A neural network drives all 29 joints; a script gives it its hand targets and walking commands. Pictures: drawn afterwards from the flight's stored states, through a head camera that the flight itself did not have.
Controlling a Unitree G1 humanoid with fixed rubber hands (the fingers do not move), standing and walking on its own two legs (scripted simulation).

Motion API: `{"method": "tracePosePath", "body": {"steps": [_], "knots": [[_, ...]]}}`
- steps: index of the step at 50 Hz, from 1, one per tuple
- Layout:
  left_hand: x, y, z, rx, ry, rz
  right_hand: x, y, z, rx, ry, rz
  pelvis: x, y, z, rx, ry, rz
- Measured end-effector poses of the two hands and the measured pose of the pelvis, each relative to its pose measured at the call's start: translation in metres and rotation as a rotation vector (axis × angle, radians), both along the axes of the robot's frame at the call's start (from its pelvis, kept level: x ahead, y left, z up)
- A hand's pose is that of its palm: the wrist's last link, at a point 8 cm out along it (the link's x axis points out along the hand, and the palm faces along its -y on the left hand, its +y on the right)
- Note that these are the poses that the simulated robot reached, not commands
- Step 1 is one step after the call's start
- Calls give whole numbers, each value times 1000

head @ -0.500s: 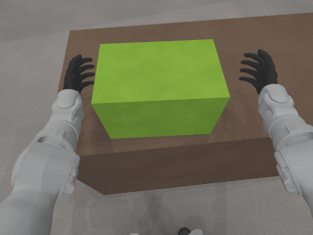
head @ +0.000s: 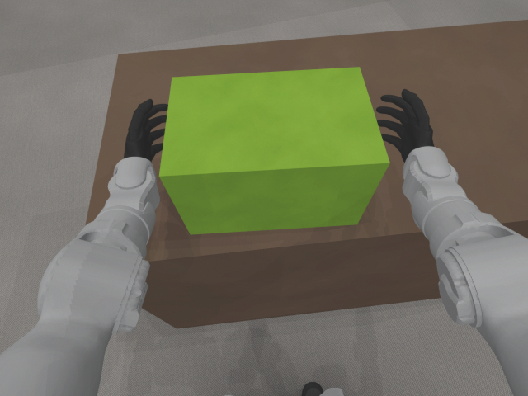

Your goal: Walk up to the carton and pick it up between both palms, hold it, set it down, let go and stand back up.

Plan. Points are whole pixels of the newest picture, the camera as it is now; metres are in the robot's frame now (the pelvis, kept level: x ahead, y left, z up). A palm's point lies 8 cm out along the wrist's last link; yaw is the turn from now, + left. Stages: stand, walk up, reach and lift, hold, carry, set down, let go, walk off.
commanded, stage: reach and lift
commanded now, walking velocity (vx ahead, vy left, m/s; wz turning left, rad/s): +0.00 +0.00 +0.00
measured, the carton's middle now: (270, 155) +0.51 +0.01 +0.02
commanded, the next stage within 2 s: none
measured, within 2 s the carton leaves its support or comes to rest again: neither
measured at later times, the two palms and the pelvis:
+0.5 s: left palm (146, 154) +0.48 +0.20 +0.07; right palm (407, 146) +0.48 -0.19 +0.07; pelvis +0.00 +0.00 +0.00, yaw +1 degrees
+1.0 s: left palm (153, 158) +0.47 +0.19 +0.07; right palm (414, 148) +0.48 -0.20 +0.07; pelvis +0.01 +0.00 +0.02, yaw +1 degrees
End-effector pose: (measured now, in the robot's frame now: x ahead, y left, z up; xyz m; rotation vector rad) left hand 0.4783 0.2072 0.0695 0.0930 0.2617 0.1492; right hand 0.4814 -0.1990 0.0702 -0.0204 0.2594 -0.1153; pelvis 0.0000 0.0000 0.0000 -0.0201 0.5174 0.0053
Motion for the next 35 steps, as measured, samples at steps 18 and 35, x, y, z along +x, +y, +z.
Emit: {"method": "tracePosePath", "body": {"steps": [18,35], "knots": [[2,-8,0,-5,-7,-8,0,5,0,0,7,13,2,-2,2,5,3,6],[-4,-15,0,-10,-6,3,-2,5,-2,10,4,0,5,0,7,-3,-21,7]]}}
